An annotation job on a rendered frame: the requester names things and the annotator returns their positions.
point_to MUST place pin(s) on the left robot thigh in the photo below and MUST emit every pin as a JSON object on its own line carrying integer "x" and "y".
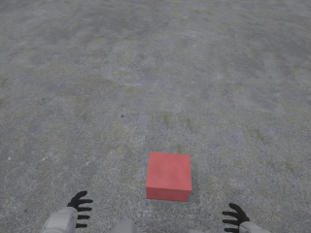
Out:
{"x": 126, "y": 227}

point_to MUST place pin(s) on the robot left hand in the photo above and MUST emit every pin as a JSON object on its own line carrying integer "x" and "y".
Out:
{"x": 75, "y": 202}

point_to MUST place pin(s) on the carton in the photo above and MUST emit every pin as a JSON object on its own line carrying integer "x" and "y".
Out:
{"x": 169, "y": 177}

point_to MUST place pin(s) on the left robot forearm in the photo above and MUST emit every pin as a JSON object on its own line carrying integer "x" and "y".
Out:
{"x": 62, "y": 221}

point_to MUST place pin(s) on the robot right hand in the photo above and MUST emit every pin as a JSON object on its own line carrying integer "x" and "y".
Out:
{"x": 240, "y": 215}

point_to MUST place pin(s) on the right robot forearm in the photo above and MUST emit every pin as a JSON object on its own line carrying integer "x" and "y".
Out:
{"x": 250, "y": 227}

